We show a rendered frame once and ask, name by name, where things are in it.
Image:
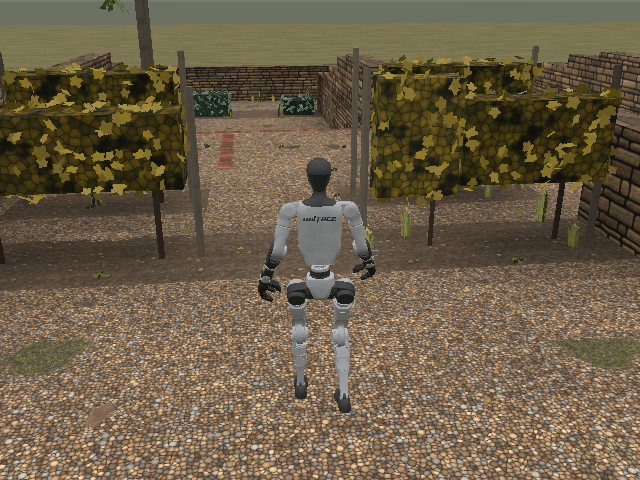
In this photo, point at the right robot upper arm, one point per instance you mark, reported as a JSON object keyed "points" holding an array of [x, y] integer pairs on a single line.
{"points": [[350, 211]]}

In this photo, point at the right robot hand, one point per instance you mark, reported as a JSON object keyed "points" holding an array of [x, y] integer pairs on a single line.
{"points": [[370, 273]]}

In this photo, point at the left robot hand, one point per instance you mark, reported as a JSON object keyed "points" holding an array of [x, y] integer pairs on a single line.
{"points": [[262, 287]]}

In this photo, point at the left robot upper arm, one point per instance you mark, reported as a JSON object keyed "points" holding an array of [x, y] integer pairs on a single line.
{"points": [[288, 211]]}

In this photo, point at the robot left forearm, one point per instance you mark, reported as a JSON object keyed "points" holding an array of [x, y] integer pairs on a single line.
{"points": [[270, 266]]}

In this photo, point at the robot right forearm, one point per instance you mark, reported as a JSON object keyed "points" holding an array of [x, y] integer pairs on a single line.
{"points": [[366, 257]]}

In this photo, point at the robot head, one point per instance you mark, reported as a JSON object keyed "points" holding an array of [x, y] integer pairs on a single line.
{"points": [[318, 173]]}

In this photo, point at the right robot shin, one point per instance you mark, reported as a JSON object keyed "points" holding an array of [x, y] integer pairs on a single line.
{"points": [[342, 364]]}

